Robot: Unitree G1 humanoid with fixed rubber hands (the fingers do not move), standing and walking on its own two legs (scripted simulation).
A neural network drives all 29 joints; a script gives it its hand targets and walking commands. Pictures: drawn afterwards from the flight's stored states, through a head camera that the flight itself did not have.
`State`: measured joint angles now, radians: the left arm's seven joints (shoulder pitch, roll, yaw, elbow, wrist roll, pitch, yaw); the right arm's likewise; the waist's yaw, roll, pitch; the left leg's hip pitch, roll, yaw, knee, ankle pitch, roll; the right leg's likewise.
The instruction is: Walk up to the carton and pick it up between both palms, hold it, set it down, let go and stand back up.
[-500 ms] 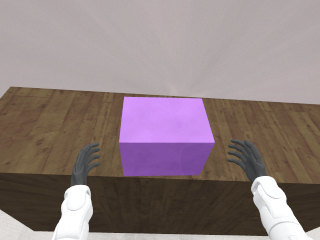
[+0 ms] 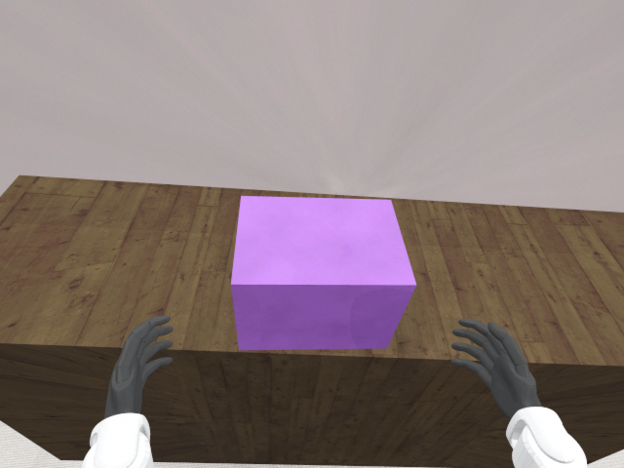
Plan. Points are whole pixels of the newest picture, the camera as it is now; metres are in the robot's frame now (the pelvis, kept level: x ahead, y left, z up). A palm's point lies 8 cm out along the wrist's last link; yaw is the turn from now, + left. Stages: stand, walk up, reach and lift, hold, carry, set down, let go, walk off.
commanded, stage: set down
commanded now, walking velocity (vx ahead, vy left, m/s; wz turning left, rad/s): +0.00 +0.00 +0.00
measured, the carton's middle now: (315, 274) +0.40 +0.00 +0.00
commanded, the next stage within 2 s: let go in 1.84 s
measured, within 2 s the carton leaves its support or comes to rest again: neither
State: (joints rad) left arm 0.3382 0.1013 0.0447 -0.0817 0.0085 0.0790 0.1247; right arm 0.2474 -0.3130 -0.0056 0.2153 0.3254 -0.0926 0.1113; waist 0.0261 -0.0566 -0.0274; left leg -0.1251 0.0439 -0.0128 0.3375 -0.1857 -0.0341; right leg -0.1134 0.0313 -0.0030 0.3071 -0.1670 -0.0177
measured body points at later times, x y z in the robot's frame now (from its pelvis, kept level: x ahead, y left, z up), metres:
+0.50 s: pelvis +0.00 +0.00 +0.00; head +0.01 +0.03 +0.45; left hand +0.19 +0.22 -0.02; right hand +0.21 -0.23 +0.00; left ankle +0.00 +0.14 -0.75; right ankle +0.00 -0.11 -0.75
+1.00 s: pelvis +0.01 +0.00 +0.00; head +0.02 +0.03 +0.45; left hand +0.18 +0.23 -0.06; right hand +0.19 -0.22 -0.03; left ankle +0.00 +0.14 -0.75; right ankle +0.00 -0.11 -0.75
